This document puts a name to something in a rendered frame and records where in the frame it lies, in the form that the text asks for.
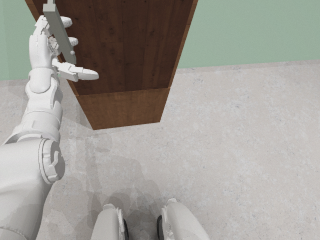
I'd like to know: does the right robot thigh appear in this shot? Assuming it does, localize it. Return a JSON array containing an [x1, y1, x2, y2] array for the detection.
[[161, 202, 210, 240]]

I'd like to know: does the handle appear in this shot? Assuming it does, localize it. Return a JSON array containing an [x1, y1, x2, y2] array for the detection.
[[43, 0, 77, 65]]

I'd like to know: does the left robot upper arm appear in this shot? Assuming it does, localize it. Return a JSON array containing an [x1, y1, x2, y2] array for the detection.
[[0, 138, 66, 240]]

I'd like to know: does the left robot hand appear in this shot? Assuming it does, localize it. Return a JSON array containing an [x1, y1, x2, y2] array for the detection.
[[29, 15, 99, 82]]

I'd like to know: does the robot left forearm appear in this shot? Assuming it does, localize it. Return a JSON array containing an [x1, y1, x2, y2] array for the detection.
[[1, 68, 63, 146]]

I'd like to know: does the cupboard door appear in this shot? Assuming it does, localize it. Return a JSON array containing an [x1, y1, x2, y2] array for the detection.
[[32, 0, 194, 96]]

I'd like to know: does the robot right shin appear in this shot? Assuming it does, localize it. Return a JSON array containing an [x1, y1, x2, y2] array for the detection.
[[162, 198, 177, 240]]

